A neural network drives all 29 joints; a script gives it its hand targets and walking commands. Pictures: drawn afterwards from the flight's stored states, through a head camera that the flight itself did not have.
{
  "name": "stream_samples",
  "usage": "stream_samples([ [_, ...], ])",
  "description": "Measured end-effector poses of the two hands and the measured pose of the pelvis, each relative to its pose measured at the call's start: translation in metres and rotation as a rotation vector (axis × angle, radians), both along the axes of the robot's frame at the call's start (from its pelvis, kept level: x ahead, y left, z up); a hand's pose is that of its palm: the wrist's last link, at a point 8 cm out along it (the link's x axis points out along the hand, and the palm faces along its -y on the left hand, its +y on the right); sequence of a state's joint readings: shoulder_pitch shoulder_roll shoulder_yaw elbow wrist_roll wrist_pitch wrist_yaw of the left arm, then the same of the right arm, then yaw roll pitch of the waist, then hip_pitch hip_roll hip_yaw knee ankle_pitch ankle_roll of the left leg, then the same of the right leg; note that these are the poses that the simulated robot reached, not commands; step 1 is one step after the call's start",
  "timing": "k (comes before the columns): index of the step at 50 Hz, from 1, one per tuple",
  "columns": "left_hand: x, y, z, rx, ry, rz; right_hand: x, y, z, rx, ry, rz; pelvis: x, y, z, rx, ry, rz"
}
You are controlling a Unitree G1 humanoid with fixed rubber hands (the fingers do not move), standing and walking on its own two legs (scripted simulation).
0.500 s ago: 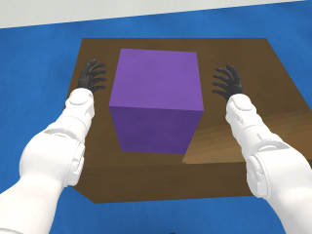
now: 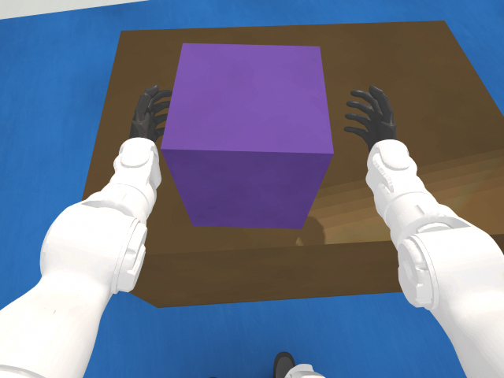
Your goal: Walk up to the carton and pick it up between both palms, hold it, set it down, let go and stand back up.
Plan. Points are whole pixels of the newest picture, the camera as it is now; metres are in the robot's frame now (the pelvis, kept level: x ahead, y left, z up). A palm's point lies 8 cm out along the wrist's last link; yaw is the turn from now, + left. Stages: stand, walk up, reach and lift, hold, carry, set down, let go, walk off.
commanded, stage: reach and lift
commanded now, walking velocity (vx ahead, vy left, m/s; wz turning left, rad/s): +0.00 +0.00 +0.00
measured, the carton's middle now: (249, 146) +0.49 -0.01 +0.02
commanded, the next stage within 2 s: none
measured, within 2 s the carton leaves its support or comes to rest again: neither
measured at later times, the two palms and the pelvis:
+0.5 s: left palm (152, 138) +0.48 +0.14 +0.07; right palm (350, 148) +0.45 -0.16 +0.06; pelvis +0.01 +0.00 +0.02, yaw +1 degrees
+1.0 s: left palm (155, 142) +0.47 +0.14 +0.07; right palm (350, 153) +0.44 -0.16 +0.06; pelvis +0.04 +0.01 +0.03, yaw +0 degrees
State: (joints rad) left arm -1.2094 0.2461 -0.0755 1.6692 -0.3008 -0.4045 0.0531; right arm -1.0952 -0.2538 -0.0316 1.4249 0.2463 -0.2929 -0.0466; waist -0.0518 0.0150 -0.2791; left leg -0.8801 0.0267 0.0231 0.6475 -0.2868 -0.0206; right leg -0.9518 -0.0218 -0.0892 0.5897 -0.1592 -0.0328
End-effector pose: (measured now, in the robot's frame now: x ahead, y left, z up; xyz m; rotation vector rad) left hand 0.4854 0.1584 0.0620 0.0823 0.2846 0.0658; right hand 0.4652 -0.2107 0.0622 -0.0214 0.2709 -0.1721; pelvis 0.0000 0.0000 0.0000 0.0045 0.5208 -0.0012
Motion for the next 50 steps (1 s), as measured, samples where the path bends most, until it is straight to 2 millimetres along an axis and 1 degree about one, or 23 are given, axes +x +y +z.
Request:
stream_samples([
  [6,0.004,-0.014,0.003,-0.017,-0.027,-0.022,0.003,0.015,-0.004,0.007,-0.006,0.028,-0.002,-0.004,-0.003,0.004,0.014,0.005],
  [11,0.004,-0.014,0.005,-0.023,-0.028,-0.020,0.004,0.031,-0.003,0.005,-0.013,0.038,-0.002,-0.006,0.000,0.005,-0.002,0.016],
  [17,-0.001,-0.013,0.006,-0.045,-0.037,-0.009,0.000,0.052,0.002,0.010,-0.025,0.041,-0.001,-0.005,0.006,0.002,-0.032,0.023],
  [23,-0.007,-0.014,0.006,-0.068,-0.050,-0.019,-0.012,0.052,0.002,-0.015,-0.048,0.001,0.004,0.001,0.020,-0.003,-0.102,0.030],
  [29,-0.014,-0.017,0.004,-0.060,-0.040,-0.036,-0.027,0.051,-0.003,-0.031,-0.058,-0.021,0.015,0.010,0.030,-0.011,-0.182,0.021],
  [40,-0.013,-0.017,0.005,-0.044,-0.036,-0.037,-0.026,0.052,-0.001,-0.062,-0.051,-0.029,0.035,0.017,0.034,-0.023,-0.236,-0.002],
  [50,-0.015,-0.018,0.005,-0.031,-0.040,-0.033,-0.026,0.052,-0.001,-0.064,-0.052,-0.033,0.036,0.014,0.034,-0.027,-0.246,0.005],
])
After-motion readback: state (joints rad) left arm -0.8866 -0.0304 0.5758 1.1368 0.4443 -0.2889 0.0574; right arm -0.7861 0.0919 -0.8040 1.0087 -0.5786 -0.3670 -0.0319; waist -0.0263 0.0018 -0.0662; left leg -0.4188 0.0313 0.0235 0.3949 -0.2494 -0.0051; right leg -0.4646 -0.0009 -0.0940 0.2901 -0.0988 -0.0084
